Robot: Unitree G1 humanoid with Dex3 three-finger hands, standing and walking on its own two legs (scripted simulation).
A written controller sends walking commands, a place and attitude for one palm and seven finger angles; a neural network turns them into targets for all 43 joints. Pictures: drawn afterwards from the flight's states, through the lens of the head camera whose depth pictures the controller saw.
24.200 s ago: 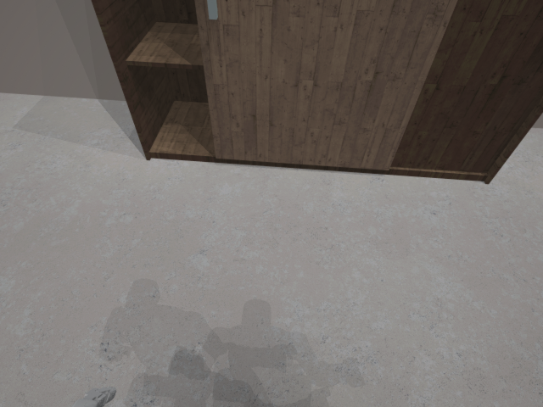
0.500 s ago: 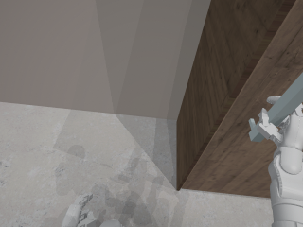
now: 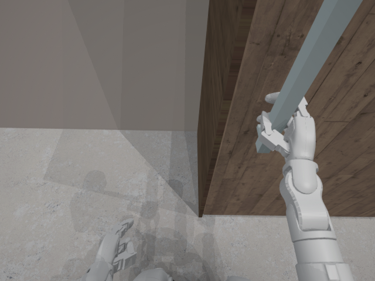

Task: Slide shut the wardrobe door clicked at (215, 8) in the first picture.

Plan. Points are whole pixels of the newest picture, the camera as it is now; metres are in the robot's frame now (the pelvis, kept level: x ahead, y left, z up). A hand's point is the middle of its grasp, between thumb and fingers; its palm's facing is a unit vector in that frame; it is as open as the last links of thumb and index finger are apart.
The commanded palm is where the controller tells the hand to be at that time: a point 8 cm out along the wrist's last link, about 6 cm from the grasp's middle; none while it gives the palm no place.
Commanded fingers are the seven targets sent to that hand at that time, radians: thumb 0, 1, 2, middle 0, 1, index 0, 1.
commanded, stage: stop walking and hold the door there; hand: right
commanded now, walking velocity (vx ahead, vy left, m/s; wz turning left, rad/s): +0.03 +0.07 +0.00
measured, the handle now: (287, 85) +0.42 -0.15 +0.19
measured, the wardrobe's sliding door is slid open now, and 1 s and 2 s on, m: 0.00 0.00 0.00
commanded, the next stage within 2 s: loosen the grip on the handle in 0.56 s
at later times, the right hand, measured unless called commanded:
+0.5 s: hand (267, 132) +0.37 -0.13 +0.12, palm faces +0.04 +0.99 -0.10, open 6.3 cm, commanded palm +0.34 -0.17 +0.12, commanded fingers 0.00 -0.90 -0.90 0.45 1.40 0.45 1.40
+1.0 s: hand (269, 132) +0.37 -0.13 +0.12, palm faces +0.04 +0.99 -0.09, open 11.5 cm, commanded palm +0.34 -0.18 +0.13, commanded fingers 0.00 0.55 -0.20 0.34 1.27 0.34 1.27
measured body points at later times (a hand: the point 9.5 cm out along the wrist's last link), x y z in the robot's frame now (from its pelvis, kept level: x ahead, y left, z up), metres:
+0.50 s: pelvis +0.00 -0.03 +0.02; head +0.02 -0.02 +0.47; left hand +0.17 +0.21 -0.08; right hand +0.36 -0.18 +0.13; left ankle +0.03 +0.07 -0.72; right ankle +0.01 -0.15 -0.72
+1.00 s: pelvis -0.02 -0.03 +0.01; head -0.02 -0.02 +0.46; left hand +0.12 +0.23 -0.08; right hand +0.36 -0.19 +0.13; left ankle +0.03 +0.07 -0.72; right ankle +0.01 -0.15 -0.72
